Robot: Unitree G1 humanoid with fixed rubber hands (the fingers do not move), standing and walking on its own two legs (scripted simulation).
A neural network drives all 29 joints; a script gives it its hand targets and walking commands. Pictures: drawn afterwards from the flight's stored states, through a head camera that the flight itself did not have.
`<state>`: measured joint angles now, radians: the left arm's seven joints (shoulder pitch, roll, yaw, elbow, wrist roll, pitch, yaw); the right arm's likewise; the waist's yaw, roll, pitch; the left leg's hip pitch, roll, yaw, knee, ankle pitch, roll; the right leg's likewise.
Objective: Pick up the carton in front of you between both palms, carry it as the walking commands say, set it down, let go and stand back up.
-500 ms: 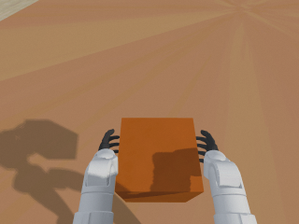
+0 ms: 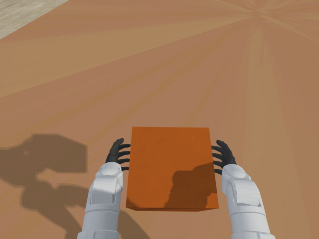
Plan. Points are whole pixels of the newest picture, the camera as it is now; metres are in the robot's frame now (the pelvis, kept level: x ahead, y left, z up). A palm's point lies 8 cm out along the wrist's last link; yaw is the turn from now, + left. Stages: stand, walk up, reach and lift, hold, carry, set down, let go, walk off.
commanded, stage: carry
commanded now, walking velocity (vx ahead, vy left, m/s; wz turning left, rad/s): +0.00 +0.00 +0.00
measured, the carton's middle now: (168, 173) +0.31 +0.00 -0.07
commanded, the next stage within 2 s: hold in 1.22 s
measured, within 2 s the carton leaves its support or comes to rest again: neither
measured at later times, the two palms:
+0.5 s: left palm (118, 191) +0.22 +0.12 +0.02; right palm (242, 193) +0.22 -0.17 +0.02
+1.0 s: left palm (115, 205) +0.19 +0.13 +0.02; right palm (244, 205) +0.19 -0.17 +0.02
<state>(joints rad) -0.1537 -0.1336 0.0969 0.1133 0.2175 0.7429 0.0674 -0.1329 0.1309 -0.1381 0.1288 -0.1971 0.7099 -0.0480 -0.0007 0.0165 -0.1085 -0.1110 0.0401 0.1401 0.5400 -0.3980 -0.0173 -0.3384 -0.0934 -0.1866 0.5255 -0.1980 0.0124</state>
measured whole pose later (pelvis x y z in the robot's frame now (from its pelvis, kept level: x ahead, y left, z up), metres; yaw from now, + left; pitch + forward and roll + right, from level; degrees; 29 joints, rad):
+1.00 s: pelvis -0.09 -0.02 -0.01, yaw +0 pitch +1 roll +1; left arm -0.18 -0.14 0.14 0.20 0.24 0.73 0.04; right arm -0.17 0.13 -0.15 0.22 -0.23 0.72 -0.04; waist 0.01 -0.02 -0.10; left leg -0.21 0.03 0.14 0.57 -0.38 0.01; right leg -0.43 -0.11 -0.18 0.53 -0.11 -0.03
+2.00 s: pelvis -0.08 -0.08 +0.00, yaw +12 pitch -4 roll +0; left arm -0.38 -0.19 0.38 0.50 0.37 0.54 -0.03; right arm -0.38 0.19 -0.35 0.45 -0.34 0.60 -0.03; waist 0.01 0.04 0.05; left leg -0.14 0.02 -0.10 0.53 -0.33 0.02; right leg -0.28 0.02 -0.05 0.49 -0.14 -0.04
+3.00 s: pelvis -0.14 -0.07 -0.24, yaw +15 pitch +45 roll +7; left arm -0.93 -0.17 0.47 0.58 0.14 0.26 0.23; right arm -1.02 -0.11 -0.34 0.73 -0.23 0.31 -0.04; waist -0.05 0.07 -0.12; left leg -1.81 -0.11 -0.02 1.66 -0.65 -0.06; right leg -2.01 0.00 0.09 1.58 -0.35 0.00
